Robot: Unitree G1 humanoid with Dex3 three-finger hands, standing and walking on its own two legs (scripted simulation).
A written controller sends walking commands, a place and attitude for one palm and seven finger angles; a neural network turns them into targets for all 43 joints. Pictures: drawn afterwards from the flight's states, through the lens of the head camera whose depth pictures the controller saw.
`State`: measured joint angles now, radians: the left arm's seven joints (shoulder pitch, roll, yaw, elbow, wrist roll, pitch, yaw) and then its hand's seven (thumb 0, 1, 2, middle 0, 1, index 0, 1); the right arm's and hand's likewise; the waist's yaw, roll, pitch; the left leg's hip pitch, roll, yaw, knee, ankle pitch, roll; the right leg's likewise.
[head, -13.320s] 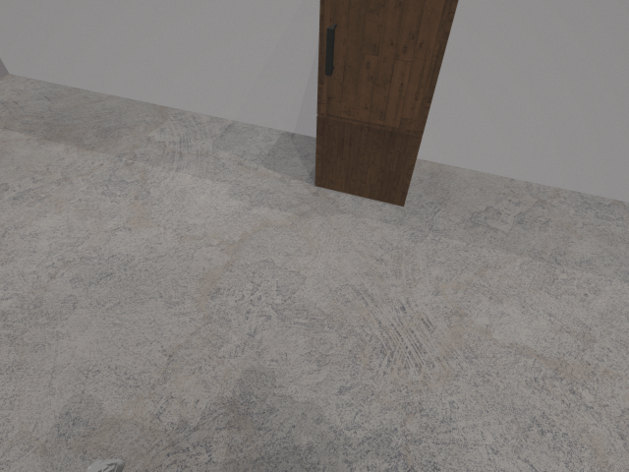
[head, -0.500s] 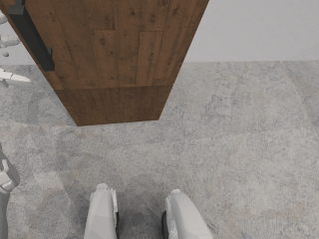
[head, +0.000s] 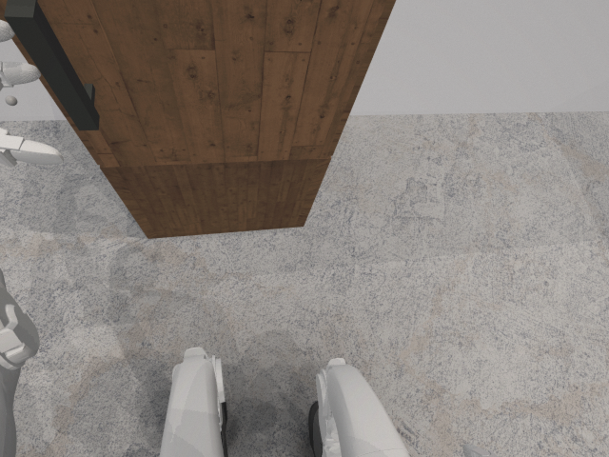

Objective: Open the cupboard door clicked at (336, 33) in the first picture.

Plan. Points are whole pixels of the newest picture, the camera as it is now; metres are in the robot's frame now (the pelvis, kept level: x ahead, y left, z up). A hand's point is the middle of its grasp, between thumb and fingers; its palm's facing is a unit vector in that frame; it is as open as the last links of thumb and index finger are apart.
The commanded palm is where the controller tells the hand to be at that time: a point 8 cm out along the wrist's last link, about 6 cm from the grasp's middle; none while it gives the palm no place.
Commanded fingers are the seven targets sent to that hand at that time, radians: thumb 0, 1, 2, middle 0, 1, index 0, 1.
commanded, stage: slide the fingers in behind the handle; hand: left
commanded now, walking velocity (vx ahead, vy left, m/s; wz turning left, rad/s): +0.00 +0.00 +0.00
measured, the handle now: (63, 61) +0.56 +0.27 +0.07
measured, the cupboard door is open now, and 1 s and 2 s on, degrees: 0 0 0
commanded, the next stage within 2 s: close the thumb around the handle in 1.42 s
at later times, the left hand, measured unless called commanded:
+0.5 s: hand (44, 103) +0.50 +0.27 +0.07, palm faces +0.10 -0.99 -0.02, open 14.0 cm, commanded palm +0.48 +0.30 +0.07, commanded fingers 0.00 -0.50 0.30 -0.30 -1.20 -0.30 -1.20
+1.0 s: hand (79, 101) +0.50 +0.24 +0.07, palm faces +0.11 -0.99 -0.01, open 14.0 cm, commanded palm +0.48 +0.27 +0.07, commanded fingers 0.00 -0.50 0.30 -0.30 -1.20 -0.30 -1.20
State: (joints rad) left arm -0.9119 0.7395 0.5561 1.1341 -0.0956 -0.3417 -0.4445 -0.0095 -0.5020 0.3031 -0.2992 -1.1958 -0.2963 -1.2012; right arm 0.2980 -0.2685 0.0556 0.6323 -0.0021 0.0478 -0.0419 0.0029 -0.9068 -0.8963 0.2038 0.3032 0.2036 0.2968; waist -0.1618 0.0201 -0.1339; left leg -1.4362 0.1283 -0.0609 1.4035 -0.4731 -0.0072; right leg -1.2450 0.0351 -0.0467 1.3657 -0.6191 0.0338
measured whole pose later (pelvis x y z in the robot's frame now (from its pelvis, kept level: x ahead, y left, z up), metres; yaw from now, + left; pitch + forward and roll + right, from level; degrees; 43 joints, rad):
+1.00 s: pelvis +0.00 +0.00 +0.01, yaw +1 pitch +27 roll -5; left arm -0.87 0.54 0.45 1.11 -0.09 -0.42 -0.26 -0.01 -0.50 0.30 -0.30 -1.20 -0.30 -1.20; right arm 0.31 -0.25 0.03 0.66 -0.02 0.05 -0.02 0.00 -0.91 -0.90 0.20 0.30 0.20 0.30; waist -0.16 0.03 -0.15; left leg -1.36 0.12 -0.05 1.36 -0.46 -0.01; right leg -1.18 0.02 -0.04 1.34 -0.62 0.03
